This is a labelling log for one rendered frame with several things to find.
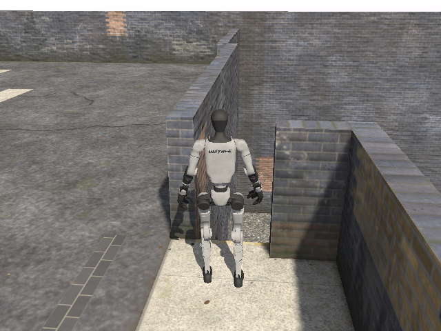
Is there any right robot hand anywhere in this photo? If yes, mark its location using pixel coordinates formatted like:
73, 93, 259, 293
247, 190, 264, 205

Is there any robot right upper arm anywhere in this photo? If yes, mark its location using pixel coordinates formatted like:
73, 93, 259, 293
234, 139, 255, 176

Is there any humanoid robot head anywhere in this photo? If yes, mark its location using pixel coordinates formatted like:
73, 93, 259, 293
208, 109, 232, 143

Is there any robot right foot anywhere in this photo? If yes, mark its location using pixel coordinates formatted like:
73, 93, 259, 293
234, 270, 244, 288

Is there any left robot hand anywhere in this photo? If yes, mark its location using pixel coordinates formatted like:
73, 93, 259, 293
177, 194, 193, 210

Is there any robot left upper arm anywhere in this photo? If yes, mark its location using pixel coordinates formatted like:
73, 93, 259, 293
186, 139, 205, 177

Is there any robot right forearm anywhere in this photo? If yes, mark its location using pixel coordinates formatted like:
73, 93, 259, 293
248, 165, 262, 192

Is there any robot left forearm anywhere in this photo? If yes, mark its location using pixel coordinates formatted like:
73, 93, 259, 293
179, 166, 193, 195

